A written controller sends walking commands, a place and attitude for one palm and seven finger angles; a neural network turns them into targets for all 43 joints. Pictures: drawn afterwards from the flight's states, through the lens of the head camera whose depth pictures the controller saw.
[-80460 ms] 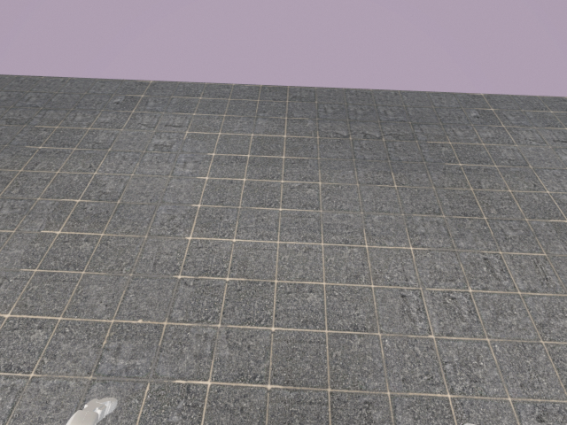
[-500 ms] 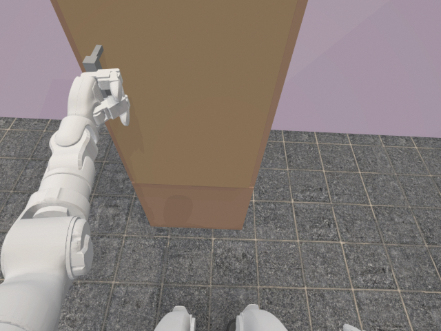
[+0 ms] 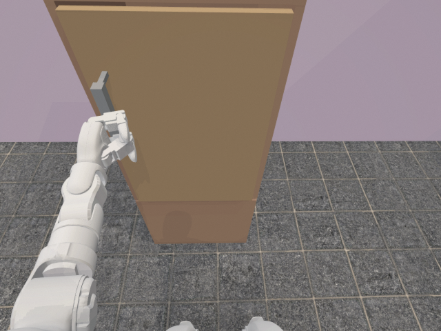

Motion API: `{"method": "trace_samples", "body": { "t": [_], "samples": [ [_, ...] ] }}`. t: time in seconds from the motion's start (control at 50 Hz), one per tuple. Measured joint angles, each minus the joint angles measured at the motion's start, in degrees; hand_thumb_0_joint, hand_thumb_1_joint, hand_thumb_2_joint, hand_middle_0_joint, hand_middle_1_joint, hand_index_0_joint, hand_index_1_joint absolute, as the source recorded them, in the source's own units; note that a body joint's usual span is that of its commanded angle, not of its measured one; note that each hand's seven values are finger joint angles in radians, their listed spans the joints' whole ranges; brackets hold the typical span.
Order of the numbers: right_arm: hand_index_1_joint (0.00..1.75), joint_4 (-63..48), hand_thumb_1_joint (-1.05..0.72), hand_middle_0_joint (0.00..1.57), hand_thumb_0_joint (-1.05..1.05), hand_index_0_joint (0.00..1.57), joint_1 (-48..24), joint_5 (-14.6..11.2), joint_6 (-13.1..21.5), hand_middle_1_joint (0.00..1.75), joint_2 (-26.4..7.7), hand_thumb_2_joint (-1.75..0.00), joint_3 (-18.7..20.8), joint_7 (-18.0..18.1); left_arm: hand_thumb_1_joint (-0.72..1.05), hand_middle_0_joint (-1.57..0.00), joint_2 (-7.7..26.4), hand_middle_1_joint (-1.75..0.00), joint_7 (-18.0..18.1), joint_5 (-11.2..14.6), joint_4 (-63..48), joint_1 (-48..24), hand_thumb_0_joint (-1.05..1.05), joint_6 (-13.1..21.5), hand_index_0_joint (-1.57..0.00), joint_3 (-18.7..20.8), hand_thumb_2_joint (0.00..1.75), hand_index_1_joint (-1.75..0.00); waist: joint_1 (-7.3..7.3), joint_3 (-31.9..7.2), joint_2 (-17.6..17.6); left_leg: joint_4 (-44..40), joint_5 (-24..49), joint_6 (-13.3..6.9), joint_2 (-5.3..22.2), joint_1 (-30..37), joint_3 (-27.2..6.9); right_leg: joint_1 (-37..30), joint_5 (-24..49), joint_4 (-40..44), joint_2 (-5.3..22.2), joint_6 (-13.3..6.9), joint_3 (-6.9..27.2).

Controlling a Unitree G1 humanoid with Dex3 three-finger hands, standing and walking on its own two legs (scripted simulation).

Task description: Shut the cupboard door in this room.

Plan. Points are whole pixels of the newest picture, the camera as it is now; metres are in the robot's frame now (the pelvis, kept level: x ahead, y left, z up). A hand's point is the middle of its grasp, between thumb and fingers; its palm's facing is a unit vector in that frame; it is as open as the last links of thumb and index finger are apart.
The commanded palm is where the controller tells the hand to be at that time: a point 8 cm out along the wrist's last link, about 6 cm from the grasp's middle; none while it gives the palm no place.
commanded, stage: pull the fist back off the door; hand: left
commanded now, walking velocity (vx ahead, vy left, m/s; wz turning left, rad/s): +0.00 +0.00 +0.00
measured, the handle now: (110, 106) +0.52 +0.21 +0.12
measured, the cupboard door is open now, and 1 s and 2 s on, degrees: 0 0 0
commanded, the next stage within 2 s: draw the hand back to the body in 0.22 s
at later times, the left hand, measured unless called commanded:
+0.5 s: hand (120, 166) +0.36 +0.16 +0.13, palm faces +0.01 -1.00 -0.06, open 3.1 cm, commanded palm +0.33 +0.22 +0.13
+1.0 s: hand (74, 195) +0.29 +0.20 +0.16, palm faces +0.28 -0.93 -0.25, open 3.1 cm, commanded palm +0.24 +0.25 +0.17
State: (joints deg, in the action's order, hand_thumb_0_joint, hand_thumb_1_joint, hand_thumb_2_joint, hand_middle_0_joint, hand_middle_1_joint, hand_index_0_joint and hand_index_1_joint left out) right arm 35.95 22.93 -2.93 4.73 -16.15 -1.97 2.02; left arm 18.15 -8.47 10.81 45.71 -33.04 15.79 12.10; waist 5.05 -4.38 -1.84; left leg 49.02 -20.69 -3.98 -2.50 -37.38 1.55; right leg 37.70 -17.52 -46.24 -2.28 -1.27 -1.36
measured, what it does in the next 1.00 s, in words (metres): shifts its weight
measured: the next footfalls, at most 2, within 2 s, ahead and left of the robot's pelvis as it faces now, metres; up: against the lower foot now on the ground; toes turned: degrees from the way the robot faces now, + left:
none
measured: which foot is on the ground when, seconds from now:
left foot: down 0.00-1.00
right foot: down 0.00-1.00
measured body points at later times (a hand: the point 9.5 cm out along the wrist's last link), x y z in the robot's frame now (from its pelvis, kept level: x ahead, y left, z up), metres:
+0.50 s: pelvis +0.07 -0.02 +0.02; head +0.09 -0.03 +0.47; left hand +0.35 +0.21 +0.13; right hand +0.28 -0.23 -0.05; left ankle +0.04 +0.07 -0.70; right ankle +0.06 -0.11 -0.70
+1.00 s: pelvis +0.03 -0.04 +0.03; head +0.02 -0.07 +0.48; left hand +0.27 +0.25 +0.17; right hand +0.21 -0.28 -0.05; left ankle +0.04 +0.07 -0.70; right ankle +0.06 -0.11 -0.70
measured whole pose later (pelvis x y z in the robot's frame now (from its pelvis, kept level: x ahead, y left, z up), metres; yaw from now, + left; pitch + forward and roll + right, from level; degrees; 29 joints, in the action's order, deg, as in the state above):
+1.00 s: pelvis +0.03 -0.04 +0.03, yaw +2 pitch -1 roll -1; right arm 34.5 12.6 -2.1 5.2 -15.3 -1.1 5.4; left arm 18.7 -0.8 8.8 -4.4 10.4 1.6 14.2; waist -0.3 -1.4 -4.2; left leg 35.0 -17.9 -0.9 -1.1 -15.9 -1.7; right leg 15.7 -15.6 -32.2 -3.9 -4.0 -3.5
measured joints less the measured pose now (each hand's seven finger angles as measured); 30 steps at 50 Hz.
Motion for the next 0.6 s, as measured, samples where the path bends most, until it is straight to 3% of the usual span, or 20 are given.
{"method": "trace_samples", "body": {
  "t": [0.14,0.24,0.36,0.48,0.6],
  "samples": [
    [0.30,-2.50,-0.91,0.20,0.01,0.20,-3.31,0.18,0.87,0.30,0.82,-0.89,0.22,-0.43,0.90,-1.30,-2.97,-1.50,0.76,0.14,-12.50,10.85,0.02,-2.66,-1.30,-1.93,0.90,-1.50,-1.74,-0.86,-0.07,-4.14,-1.19,-0.14,-0.25,6.46,0.18,-6.05,-1.51,3.43,0.03,0.09,0.63],
    [0.30,-4.65,-0.91,0.20,0.01,0.20,-5.75,0.05,1.26,0.29,1.34,-0.89,0.72,-1.05,0.90,-1.30,-4.61,-1.50,-0.54,1.24,-24.53,21.34,0.02,-5.09,-1.30,-3.69,0.90,-1.50,-4.14,-1.28,-0.43,-6.83,-1.79,0.18,-0.40,10.45,-0.31,-10.00,-2.44,5.81,0.08,0.03,0.44],
    [0.30,-5.32,-0.91,0.20,0.01,0.20,-9.50,0.32,1.45,0.29,1.63,-0.89,0.80,-1.10,0.90,-1.30,-5.98,-1.50,-0.84,1.33,-34.90,28.41,0.02,-8.25,-1.30,-6.02,0.90,-1.50,-6.43,-0.56,-0.69,-7.98,-2.08,0.72,-0.71,12.73,-2.17,-12.91,-3.24,7.20,0.35,-0.40,-1.27],
    [0.30,-5.42,-0.91,0.20,0.01,0.20,-11.71,0.68,0.65,0.29,2.23,-0.89,-0.13,-0.53,0.90,-1.30,-5.14,-1.50,-2.15,1.45,-41.05,32.53,0.02,-10.78,-1.30,-5.88,0.90,-1.50,-6.91,-0.49,-0.93,-9.19,-1.86,1.33,-0.60,14.62,-2.95,-14.78,-3.44,8.07,0.22,-1.15,-1.95],
    [0.30,-5.09,-0.91,0.20,0.01,0.21,-10.82,0.32,-0.56,0.30,2.69,-0.89,-1.19,0.48,0.90,-1.30,-2.41,-1.50,-4.79,4.07,-42.73,35.65,0.02,-13.39,-1.30,-1.05,0.90,-1.50,-6.60,-1.27,-1.13,-11.15,-1.26,2.03,0.03,17.68,-2.97,-17.52,-2.93,9.58,-0.43,-1.96,-1.87]
  ]
}}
